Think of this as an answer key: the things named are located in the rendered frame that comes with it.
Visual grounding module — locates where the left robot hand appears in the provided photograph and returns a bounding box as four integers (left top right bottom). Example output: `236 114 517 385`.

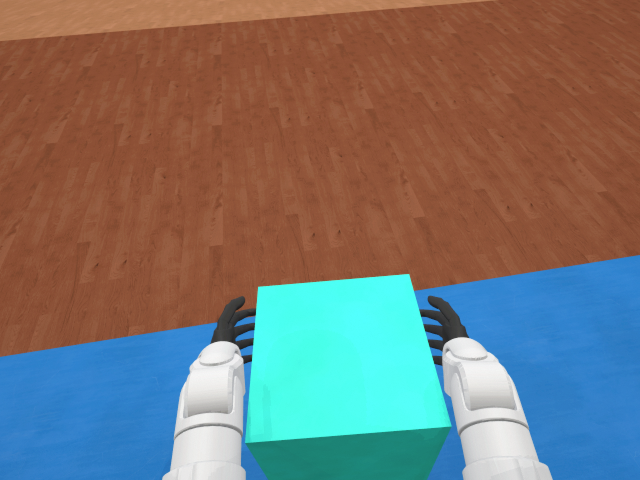
210 296 256 364

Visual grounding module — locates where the carton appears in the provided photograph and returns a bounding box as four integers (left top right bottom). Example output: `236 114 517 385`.
245 274 452 480

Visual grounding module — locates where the robot left forearm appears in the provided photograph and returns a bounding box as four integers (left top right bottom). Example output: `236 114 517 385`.
162 341 246 480

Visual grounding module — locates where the robot right forearm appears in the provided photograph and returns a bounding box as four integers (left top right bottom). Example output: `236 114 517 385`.
442 337 553 480

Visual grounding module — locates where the right robot hand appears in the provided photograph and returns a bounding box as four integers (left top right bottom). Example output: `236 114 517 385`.
419 296 469 366

